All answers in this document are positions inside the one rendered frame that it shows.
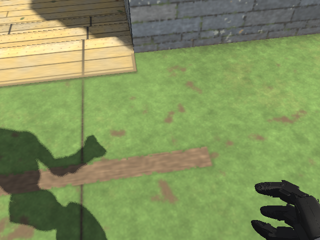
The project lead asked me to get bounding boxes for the robot right hand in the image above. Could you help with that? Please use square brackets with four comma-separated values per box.
[251, 180, 320, 240]

